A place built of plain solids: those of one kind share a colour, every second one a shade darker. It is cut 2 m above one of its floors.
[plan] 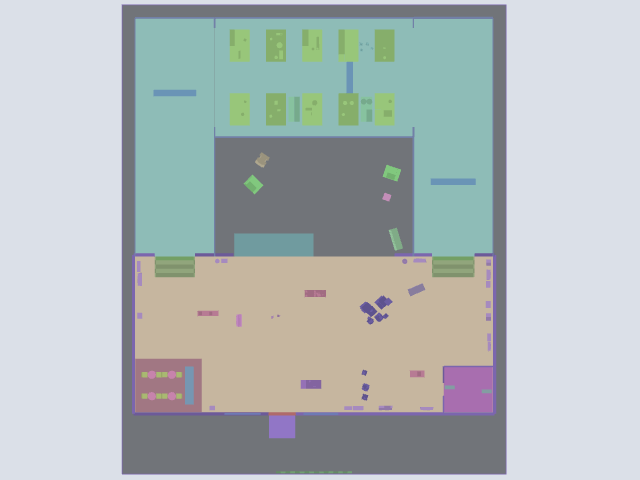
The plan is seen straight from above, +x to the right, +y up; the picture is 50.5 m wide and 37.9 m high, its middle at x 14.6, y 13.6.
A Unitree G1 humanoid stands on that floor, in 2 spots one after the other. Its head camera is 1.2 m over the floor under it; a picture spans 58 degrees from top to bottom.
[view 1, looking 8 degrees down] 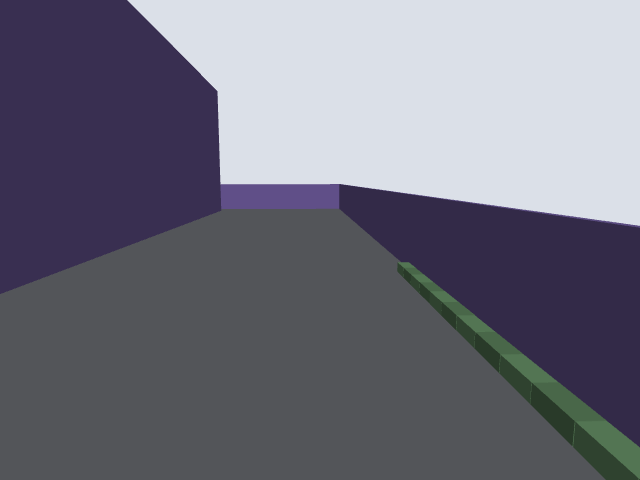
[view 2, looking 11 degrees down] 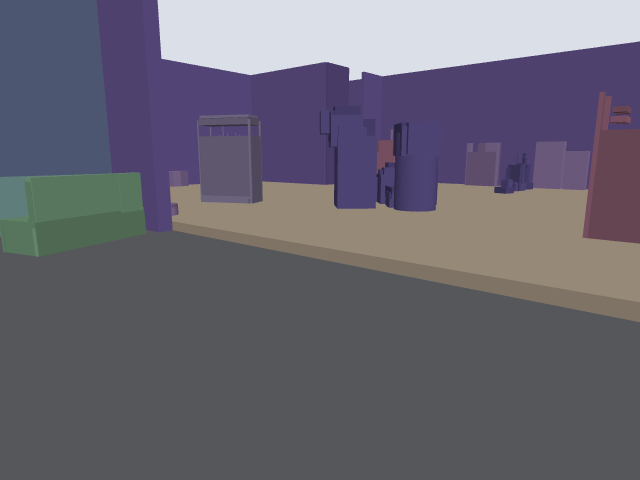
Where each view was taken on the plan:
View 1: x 11.61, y -3.46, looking -2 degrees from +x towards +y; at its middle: ground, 8.62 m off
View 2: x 14.13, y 16.11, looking -50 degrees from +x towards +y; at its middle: floor_shop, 5.50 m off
